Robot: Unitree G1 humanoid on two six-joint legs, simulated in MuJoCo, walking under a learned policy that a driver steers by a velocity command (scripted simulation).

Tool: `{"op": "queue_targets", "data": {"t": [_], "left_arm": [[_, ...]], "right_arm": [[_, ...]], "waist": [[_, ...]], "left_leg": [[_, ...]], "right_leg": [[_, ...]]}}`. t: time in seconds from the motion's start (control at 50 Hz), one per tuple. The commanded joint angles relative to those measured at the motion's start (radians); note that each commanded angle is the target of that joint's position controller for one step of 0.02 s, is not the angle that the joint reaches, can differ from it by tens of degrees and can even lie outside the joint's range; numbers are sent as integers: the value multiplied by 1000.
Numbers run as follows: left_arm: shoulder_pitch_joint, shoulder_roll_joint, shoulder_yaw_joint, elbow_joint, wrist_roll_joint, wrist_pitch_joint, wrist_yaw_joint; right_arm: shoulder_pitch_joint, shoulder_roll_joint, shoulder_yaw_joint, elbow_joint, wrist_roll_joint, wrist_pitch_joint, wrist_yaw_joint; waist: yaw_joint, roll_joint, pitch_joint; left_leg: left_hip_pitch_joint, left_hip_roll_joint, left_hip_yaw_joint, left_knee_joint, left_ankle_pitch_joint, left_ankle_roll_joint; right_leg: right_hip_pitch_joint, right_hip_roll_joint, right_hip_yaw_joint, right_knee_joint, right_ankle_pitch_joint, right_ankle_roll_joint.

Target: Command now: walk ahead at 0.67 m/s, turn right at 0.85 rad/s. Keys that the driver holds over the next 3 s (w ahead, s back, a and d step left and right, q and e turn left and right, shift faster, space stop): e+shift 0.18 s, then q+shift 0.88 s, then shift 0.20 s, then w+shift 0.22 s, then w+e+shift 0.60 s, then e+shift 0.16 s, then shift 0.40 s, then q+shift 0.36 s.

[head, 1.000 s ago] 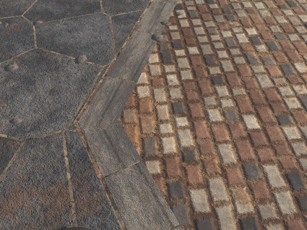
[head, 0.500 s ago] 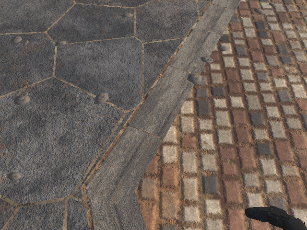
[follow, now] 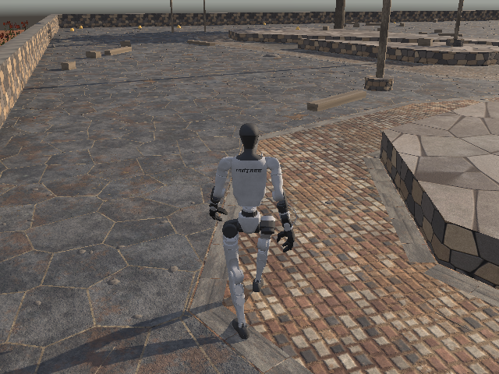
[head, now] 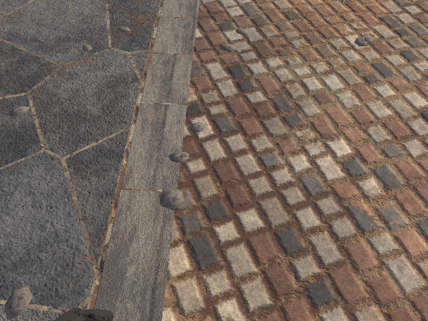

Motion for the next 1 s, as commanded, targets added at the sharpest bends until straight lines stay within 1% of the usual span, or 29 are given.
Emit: {"op": "queue_targets", "data": {"t": [0.02, 0.04, 0.06, 0.08, 0.1, 0.12, 0.14, 0.16, 0.2, 0.22, 0.26, 0.3, 0.34, 0.42, 0.5, 0.54, 0.56, 0.58, 0.6, 0.62, 0.64, 0.66, 0.68, 0.7, 0.72, 0.76, 0.86, 0.96, 1.0], "left_arm": [[385, 100, 35, 64, 12, -5, 7], [573, 145, 63, 120, 6, -6, 30], [529, 242, 110, 69, -90, 1, 51], [372, 318, 91, 23, -31, -13, 46], [362, 310, 104, -31, 34, -18, 40], [278, 268, 108, -67, 8, -25, 33], [183, 204, 92, -88, -36, -30, 33], [130, 162, 74, -107, -50, -32, 33], [87, 150, 72, -136, -46, -27, 48], [98, 137, 67, -131, -43, -25, 59], [168, 138, 67, -98, -34, -13, 86], [206, 100, 53, -74, -34, 9, 105], [236, 68, 39, -51, -26, 16, 111], [211, 127, 56, -53, -5, 25, 118], [189, 129, 62, -79, -10, 52, 132], [147, 137, 67, -103, -19, 58, 136], [111, 146, 70, -115, -25, 59, 137], [77, 153, 72, -127, -31, 52, 138], [51, 138, 68, -168, -5, 37, 130], [90, 92, 53, -193, 13, 25, 108], [153, 128, 51, -160, -3, 12, 85], [104, 133, 49, -159, -17, 16, 78], [79, 103, 46, -152, -11, 25, 82], [64, 107, 49, -158, -2, 35, 91], [60, 95, 50, -162, -8, 42, 89], [63, 69, 46, -153, -20, 43, 92], [34, 83, 52, -130, -29, 34, 109], [-5, 104, 65, -124, -36, 7, 98], [16, 122, 74, -114, -38, -6, 89]], "right_arm": [[-128, -262, -54, -114, 12, 2, -38], [-189, -267, -63, -133, 12, 15, -30], [-308, -233, -54, -190, 32, 8, -19], [-186, -101, -18, -263, -15, -30, -8], [-133, -135, -18, -321, 22, -49, 2], [-187, -180, -27, -341, 35, -53, 5], [-215, -196, -40, -340, 30, -36, 0], [-199, -200, -48, -322, 15, -13, -3], [-184, -217, -64, -328, 4, 32, -10], [-197, -197, -59, -334, -4, 38, -16], [-248, -123, -38, -353, -11, 40, -27], [-275, -88, -21, -347, -2, 44, -24], [-333, -89, -14, -349, 9, 44, -6], [-433, -184, -43, -413, 25, 40, 25], [-407, -175, -49, -449, 22, 41, 69], [-343, -169, -52, -441, 24, 44, 79], [-265, -175, -60, -419, 25, 45, 78], [-140, -206, -78, -391, 22, 43, 67], [-68, -315, -110, -401, 14, 44, 48], [-90, -354, -111, -415, -30, 55, 33], [-150, -295, -99, -451, -24, 65, 26], [-215, -253, -89, -475, -4, 78, 18], [-254, -240, -87, -485, 19, 96, 13], [-279, -229, -82, -497, 37, 108, 7], [-293, -233, -84, -504, 39, 121, 3], [-285, -249, -93, -505, 26, 137, -7], [-273, -281, -112, -504, 28, 162, -37], [-287, -281, -116, -521, 24, 179, -33], [-308, -283, -118, -532, 27, 181, -29]], "waist": [[247, 126, -130], [330, 103, -200], [342, -70, -155], [121, -187, -251], [125, -117, -540], [86, 86, -410], [20, 202, -248], [-25, 246, -162], [-61, 214, -88], [-49, 187, -90], [-6, 97, -149], [36, 13, -221], [82, -13, -213], [122, -58, -133], [105, -46, -115], [73, -38, -125], [30, -27, -152], [-41, 10, -201], [-65, 191, -242], [1, 434, -348], [3, 267, -407], [10, 142, -328], [33, 24, -235], [46, 5, -202], [65, 24, -179], [64, 87, -177], [41, 170, -219], [10, 222, -189], [17, 235, -185]], "left_leg": [[-318, 267, -53, 465, 1476, -33], [-405, 258, -81, 772, 1234, -33], [-670, 3, -124, 1246, 231, -88], [-908, -59, -334, 1496, -207, -80], [-962, -47, -548, 1559, -172, -80], [-1004, -15, -541, 1444, -122, -41], [-1026, 29, -513, 1341, -83, -37], [-961, 61, -504, 1280, -54, -46], [-836, 113, -470, 1099, -5, -78], [-775, 127, -431, 991, 41, -87], [-747, 107, -370, 813, 188, -91], [-707, 98, -355, 648, 374, -80], [-704, 102, -363, 529, 510, -57], [-881, 108, -386, 476, 369, -11], [-989, 112, -357, 507, 176, 17], [-897, 80, -316, 456, 147, 40], [-766, 40, -289, 375, 192, 65], [-558, 19, -334, 263, 388, 115], [-359, 191, -640, 192, 831, 212], [-108, 375, -1068, 122, 1048, 419], [-94, 379, -1030, 141, 933, 391], [-173, 320, -907, 154, 833, 332], [-277, 257, -822, 137, 730, 276], [-347, 219, -787, 122, 646, 249], [-418, 174, -763, 106, 591, 227], [-435, 132, -752, 100, 596, 207], [-404, 115, -820, 119, 462, 170], [-416, 100, -915, 131, 371, 165], [-421, 90, -958, 149, 387, 159]], "right_leg": [[611, 150, -35, -59, -9, -44], [792, 116, 64, -122, 28, -87], [973, -46, 281, -251, 240, -137], [1065, -175, 633, -135, 838, -226], [1203, -325, 898, -267, 537, -405], [1062, -278, 907, -369, 229, -378], [878, -223, 825, -416, 97, -315], [685, -190, 767, -443, 104, -272], [433, -121, 607, -442, 260, -217], [350, -78, 510, -414, 367, -186], [353, -10, 376, -354, 536, -129], [428, 19, 292, -330, 494, -59], [488, -15, 276, -333, 388, -17], [648, -127, 327, -297, 348, -7], [758, -219, 365, -222, 420, -61], [731, -208, 325, -165, 518, -50], [683, -166, 273, -90, 584, -21], [578, -94, 209, 80, 560, 34], [345, 53, 131, 383, 62, 117], [32, 251, 233, 649, -737, 181], [15, 161, 381, 732, -721, 177], [-2, 135, 363, 737, -650, 185], [-20, 107, 338, 660, -600, 191], [-6, 83, 331, 567, -559, 195], [50, 86, 317, 488, -533, 201], [85, 113, 295, 338, -491, 218], [133, 125, 337, 124, -405, 236], [220, 128, 357, -36, -395, 222], [298, 124, 362, -142, -398, 207]]}}
Next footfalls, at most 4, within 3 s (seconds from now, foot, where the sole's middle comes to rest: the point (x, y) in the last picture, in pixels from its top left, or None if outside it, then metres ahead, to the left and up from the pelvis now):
0.06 right None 0.27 -0.02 -0.75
0.58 left None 0.47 0.12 -0.75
1.06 right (235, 294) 0.54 -0.06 -0.75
1.50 left None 0.37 0.14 -0.75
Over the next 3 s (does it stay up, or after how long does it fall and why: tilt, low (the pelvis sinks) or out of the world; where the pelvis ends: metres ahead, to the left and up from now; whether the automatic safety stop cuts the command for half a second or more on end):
stays up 1.16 0.20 0.02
